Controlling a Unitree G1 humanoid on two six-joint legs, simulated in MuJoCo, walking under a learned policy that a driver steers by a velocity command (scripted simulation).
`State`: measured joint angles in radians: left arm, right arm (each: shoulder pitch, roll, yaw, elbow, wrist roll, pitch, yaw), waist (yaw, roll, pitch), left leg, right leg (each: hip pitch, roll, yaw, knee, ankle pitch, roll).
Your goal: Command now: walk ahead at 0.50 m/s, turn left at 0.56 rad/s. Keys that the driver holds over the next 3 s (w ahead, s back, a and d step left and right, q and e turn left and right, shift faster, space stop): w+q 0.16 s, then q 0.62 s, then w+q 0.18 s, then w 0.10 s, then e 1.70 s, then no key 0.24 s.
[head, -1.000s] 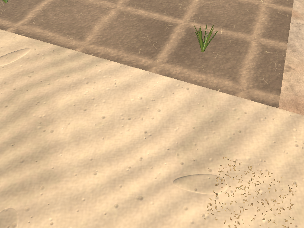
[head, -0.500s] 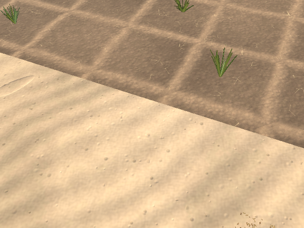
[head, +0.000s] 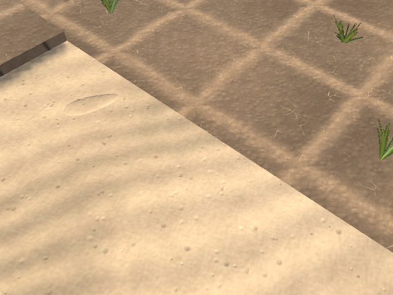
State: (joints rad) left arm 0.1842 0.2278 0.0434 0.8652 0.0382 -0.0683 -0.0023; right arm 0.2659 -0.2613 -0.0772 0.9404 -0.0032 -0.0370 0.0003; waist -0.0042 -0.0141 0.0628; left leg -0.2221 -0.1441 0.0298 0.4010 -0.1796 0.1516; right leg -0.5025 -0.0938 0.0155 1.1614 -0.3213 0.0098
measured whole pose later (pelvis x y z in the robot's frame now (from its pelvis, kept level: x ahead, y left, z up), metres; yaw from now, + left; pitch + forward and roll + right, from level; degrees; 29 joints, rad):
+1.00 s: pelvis +0.25 +0.01 +0.01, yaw +35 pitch +1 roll -2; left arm 0.23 0.31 0.07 0.74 0.04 0.03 -0.03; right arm 0.31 -0.26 -0.05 0.74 -0.01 0.02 0.02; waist -0.01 -0.04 -0.01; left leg -0.19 -0.07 -0.08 0.37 -0.20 0.09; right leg -0.51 -0.04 -0.01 0.95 -0.28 0.04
